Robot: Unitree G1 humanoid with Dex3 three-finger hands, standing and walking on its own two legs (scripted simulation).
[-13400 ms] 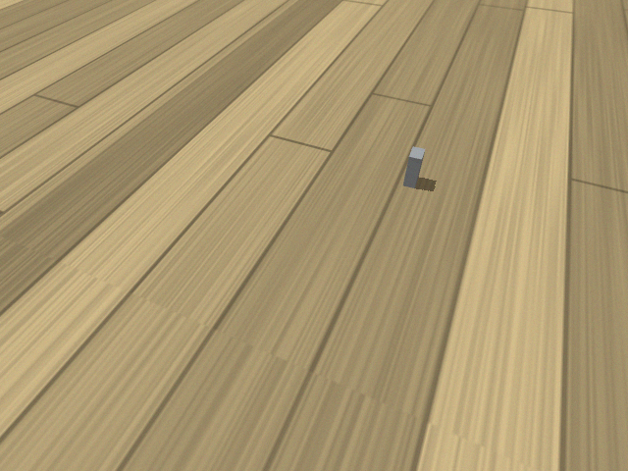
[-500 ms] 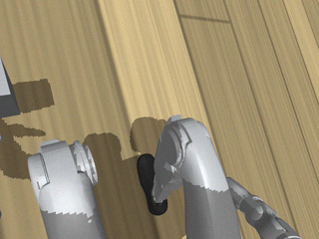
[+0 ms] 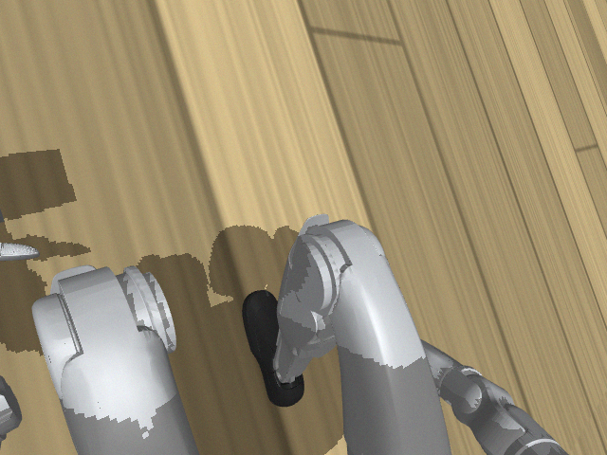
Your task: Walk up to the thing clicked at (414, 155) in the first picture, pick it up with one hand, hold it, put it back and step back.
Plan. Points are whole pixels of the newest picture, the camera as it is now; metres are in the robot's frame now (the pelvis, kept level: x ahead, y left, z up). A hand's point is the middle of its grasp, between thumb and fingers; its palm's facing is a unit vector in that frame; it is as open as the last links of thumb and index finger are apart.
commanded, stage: rest palm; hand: left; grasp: from the side
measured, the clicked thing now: out of the picture +0.46 +0.28 -0.20
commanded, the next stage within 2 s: close in 0.52 s
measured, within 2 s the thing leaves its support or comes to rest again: neither
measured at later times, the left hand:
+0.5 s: hand out of the picture +0.44 +0.26 -0.18, palm faces +0.38 -0.92 -0.02, open 16.2 cm
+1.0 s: hand out of the picture +0.45 +0.26 -0.18, palm faces +0.39 -0.92 -0.02, open 12.8 cm
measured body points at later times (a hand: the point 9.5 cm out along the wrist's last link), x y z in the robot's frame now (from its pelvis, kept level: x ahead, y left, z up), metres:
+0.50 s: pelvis +0.00 +0.00 +0.00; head +0.24 +0.19 +0.33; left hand +0.41 +0.31 -0.18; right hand +0.15 -0.25 -0.03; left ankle +0.08 +0.11 -0.25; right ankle +0.16 -0.14 -0.25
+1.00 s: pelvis +0.00 +0.00 +0.00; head +0.24 +0.19 +0.33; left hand +0.42 +0.31 -0.18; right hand +0.14 -0.25 -0.03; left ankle +0.08 +0.11 -0.25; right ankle +0.16 -0.14 -0.25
